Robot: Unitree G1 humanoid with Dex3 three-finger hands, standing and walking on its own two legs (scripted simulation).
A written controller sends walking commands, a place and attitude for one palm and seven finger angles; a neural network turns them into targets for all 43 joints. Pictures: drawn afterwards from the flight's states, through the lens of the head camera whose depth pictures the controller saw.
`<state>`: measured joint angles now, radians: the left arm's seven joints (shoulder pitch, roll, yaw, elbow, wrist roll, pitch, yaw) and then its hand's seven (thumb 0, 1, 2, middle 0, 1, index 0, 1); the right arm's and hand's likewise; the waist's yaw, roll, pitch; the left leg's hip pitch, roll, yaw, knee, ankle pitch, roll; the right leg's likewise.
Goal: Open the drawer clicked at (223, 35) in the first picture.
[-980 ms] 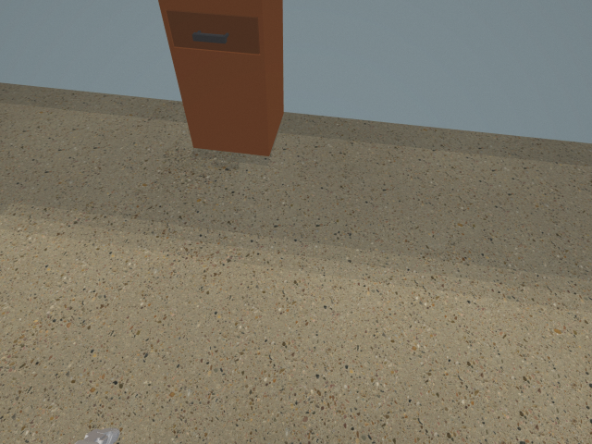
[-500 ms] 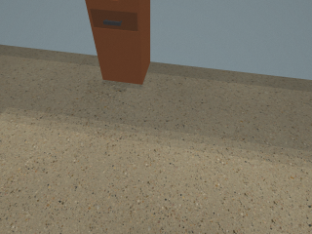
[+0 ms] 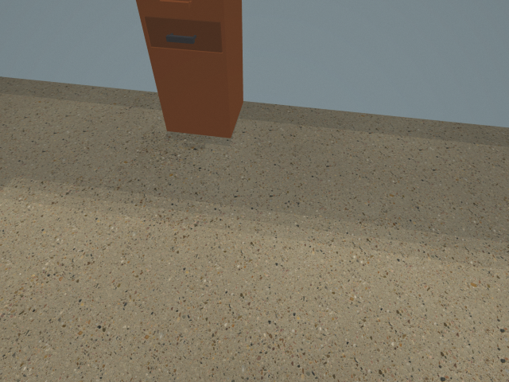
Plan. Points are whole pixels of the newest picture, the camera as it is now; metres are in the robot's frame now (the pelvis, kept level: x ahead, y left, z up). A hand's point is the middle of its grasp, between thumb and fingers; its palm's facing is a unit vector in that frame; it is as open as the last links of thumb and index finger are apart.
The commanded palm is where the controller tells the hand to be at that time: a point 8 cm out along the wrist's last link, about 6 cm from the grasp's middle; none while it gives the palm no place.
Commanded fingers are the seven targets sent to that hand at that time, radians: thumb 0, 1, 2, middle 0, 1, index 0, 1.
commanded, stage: look at it before walking up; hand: left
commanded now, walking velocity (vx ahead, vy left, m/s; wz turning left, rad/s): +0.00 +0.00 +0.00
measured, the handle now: (181, 37) +1.66 +0.46 -0.14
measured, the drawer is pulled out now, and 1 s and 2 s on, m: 0.00 0.00 0.00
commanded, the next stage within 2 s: walk to a spot facing it in 0.56 s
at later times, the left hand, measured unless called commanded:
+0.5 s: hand out of the picture +0.07 +0.25 -0.16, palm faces -0.03 -0.94 -0.33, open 7.3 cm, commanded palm none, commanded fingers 0.00 0.90 0.90 -0.20 -0.30 -0.20 -0.30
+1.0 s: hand out of the picture +0.01 +0.24 -0.20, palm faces +0.16 -0.97 -0.18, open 7.3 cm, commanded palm none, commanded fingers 0.00 0.90 0.90 -0.20 -0.30 -0.20 -0.30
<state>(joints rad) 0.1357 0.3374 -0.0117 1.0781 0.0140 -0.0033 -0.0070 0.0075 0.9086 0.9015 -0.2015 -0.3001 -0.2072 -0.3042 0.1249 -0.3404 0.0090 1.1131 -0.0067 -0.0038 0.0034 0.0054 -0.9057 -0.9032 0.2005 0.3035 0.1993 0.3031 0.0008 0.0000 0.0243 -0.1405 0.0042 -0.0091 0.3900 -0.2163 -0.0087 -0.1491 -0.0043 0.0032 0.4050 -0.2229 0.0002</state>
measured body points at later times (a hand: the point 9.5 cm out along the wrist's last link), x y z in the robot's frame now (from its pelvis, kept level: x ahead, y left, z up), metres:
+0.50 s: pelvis +0.00 +0.00 +0.00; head +0.00 +0.00 +0.45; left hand +0.07 +0.29 -0.13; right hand +0.08 -0.30 -0.13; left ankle +0.00 +0.13 -0.74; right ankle +0.00 -0.12 -0.74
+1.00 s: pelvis +0.05 +0.04 -0.02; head +0.05 +0.07 +0.43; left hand +0.01 +0.29 -0.18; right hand +0.10 -0.21 -0.15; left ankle +0.06 +0.14 -0.74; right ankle +0.00 -0.12 -0.74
